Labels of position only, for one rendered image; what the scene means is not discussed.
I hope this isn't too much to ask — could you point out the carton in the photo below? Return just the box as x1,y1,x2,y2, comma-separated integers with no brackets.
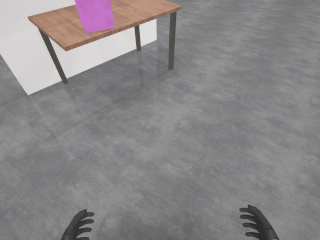
74,0,115,33

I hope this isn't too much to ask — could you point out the table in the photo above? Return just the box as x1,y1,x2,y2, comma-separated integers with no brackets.
28,0,182,84

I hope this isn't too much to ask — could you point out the robot right hand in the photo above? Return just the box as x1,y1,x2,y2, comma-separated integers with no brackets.
239,204,280,240

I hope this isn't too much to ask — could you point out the robot left hand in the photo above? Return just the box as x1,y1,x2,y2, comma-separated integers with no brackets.
61,209,95,240

